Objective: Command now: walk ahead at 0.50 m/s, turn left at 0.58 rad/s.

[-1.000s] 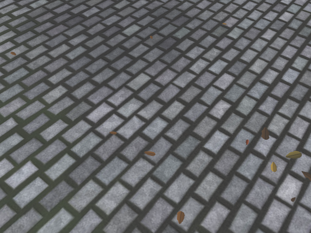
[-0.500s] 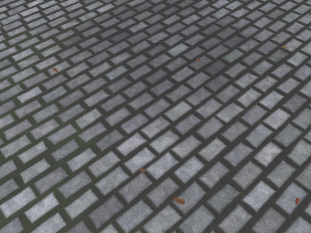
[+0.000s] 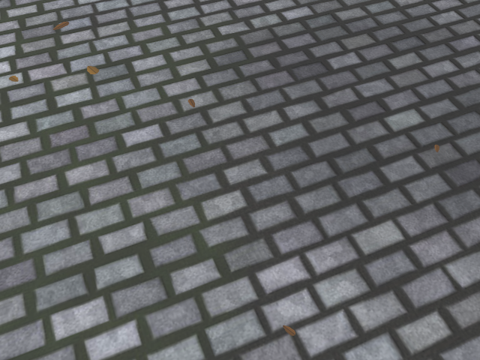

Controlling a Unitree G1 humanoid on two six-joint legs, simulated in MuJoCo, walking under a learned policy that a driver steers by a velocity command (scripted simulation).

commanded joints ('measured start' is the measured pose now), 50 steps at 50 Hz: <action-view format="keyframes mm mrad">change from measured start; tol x32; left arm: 1 63 77 19 -43 9 25 -6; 12 -294 88 1 -179 -10 7 -19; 18 210 250 49 -94 13 -32 29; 50 169 107 11 -8 -13 4 -9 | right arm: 1 33 -138 -30 -51 6 -35 -1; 50 3 -90 6 -83 -9 -27 -6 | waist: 1 27 23 -76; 16 14 101 -81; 19 54 -303 -384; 50 14 64 -108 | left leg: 1 78 262 -286 -197 333 154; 17 102 172 -343 239 574 -9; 19 -315 -42 -165 751 -387 -57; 20 -397 60 -166 847 -328 -49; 40 -306 148 79 215 12 -36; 43 61 40 95 86 -30 35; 45 606 509 -623 -22 -103 199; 50 176 343 -258 -159 345 88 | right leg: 1 -77 -11 1 -82 62 25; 12 -162 70 4 -499 287 16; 17 406 107 18 -692 195 -66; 20 684 -330 741 -869 -197 -225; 35 422 -132 -130 -994 435 -153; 43 503 -153 -251 -495 950 -111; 45 -104 51 -223 115 -231 -33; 50 -47 -29 0 3 8 -45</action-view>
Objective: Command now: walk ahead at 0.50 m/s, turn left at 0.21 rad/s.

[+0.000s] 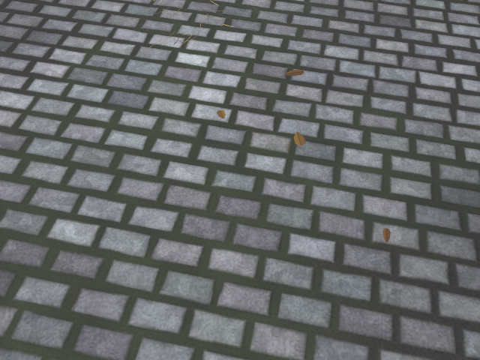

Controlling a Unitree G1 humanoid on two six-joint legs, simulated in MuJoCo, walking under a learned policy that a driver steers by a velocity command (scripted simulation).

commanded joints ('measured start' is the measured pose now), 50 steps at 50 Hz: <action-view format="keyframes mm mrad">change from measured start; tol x32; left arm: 1 66 98 22 -37 20 11 -9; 17 -355 64 11 -159 15 8 -25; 23 213 270 83 -7 54 -24 23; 50 170 71 27 77 -26 -29 20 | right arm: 1 102 -98 -24 0 14 -27 -11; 24 356 -99 -12 156 25 -55 -21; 43 -191 -37 14 -1 -2 -23 14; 50 272 -241 -64 93 -22 -47 -26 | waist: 1 -16 69 -107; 18 -91 72 46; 24 69 -182 -394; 44 2 -54 20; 50 -148 222 -389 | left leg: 1 233 265 -272 -276 362 125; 15 395 248 -160 -365 422 103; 21 445 245 -104 -8 940 48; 24 -203 -50 -109 811 -317 -13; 25 -278 29 -164 850 -246 -3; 44 -220 121 -20 65 128 -70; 48 336 162 -101 -76 45 9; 50 625 535 -699 -219 -114 147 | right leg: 1 -162 -44 59 -39 62 2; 18 -286 39 -19 -572 294 -46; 22 310 72 10 -687 241 -143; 24 663 -331 770 -865 165 -314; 35 198 -94 142 -1070 398 -201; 47 352 -88 146 -695 812 -137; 50 -246 143 72 37 -155 -77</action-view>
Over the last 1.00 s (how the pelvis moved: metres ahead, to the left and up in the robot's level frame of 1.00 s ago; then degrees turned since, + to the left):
0.50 0.11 0.00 32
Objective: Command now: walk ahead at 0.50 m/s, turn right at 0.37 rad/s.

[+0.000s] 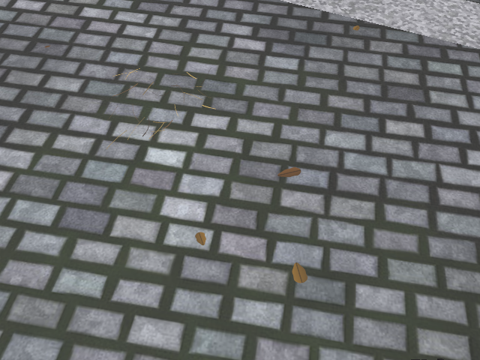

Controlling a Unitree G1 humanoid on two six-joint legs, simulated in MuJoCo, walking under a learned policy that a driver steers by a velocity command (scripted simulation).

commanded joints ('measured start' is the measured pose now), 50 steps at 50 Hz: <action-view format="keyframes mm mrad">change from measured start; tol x16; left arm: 1 -5 138 36 -86 3 -1 7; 20 -446 59 18 -271 42 55 -71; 25 -16 193 83 -156 59 33 -30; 31 -193 159 66 -188 1 34 2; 50 -2 217 54 -127 22 -12 19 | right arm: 1 317 -200 -65 34 13 15 -15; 26 399 -55 -44 8 32 20 -6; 45 -92 -93 -24 -147 15 42 26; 50 75 -150 -44 -112 21 22 13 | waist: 1 -137 105 -223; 19 -106 72 46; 24 24 76 -131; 26 6 -263 -298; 30 -50 28 -61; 50 -70 -78 -50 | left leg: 1 600 400 -567 -277 -261 160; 5 293 265 -209 -388 -56 75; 18 438 260 129 -391 260 74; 23 557 273 198 -38 813 48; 25 293 232 219 470 479 -6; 26 -188 21 158 828 -433 -76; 27 -313 -7 -68 900 -412 -74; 32 -129 117 -101 620 -189 -85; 42 -246 77 -64 198 109 -106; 50 71 -38 -24 -24 -26 8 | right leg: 1 -552 -46 58 541 -14 -45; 15 -558 -129 -53 89 462 15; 21 -480 -57 -146 -61 289 -69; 24 -163 57 -169 -159 205 -144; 25 93 -54 18 -224 129 -195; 26 400 -354 566 -305 140 -352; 27 398 -372 723 -425 142 -357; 34 -65 -171 251 -474 627 -237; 46 133 -175 255 -454 733 -153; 50 136 -184 232 -290 1052 -101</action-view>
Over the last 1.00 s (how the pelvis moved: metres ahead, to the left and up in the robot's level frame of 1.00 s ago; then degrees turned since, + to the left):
0.55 0.00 -0.01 -3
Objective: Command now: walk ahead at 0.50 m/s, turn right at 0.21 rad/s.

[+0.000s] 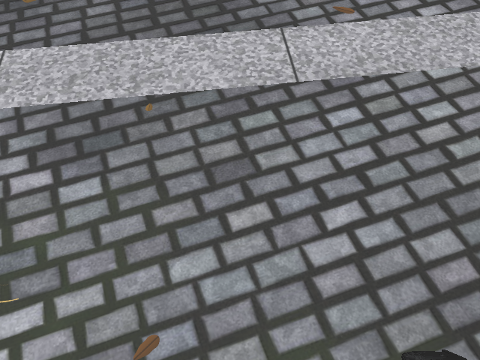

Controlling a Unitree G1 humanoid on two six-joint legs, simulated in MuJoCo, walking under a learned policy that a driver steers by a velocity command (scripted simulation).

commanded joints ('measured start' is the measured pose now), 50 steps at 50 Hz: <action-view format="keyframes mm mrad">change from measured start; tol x32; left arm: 1 -24 175 33 -33 5 -15 3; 22 -452 41 -36 -200 9 4 -37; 28 -24 280 41 -128 53 -31 8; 50 -27 141 27 -20 7 -24 11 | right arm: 1 213 -148 -50 8 4 -31 -23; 29 437 -108 -54 104 34 -19 -35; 50 -43 -67 -36 -65 -13 40 44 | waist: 1 -161 -74 -103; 50 -60 -116 38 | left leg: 1 346 -60 24 -101 -48 66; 4 762 377 -784 -292 -281 266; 9 390 195 -286 -372 -11 175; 24 464 161 -241 -283 256 152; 30 -122 -20 -106 630 -379 75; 50 -9 -17 112 75 -113 98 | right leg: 1 -71 -232 46 316 999 -37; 4 -664 -13 -15 1036 -105 16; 26 -268 -133 -154 164 227 72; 29 110 -577 509 -12 -105 -94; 50 -13 -411 -381 25 836 0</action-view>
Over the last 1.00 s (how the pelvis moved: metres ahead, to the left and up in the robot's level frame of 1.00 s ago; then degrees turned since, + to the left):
0.52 -0.13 0.00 -31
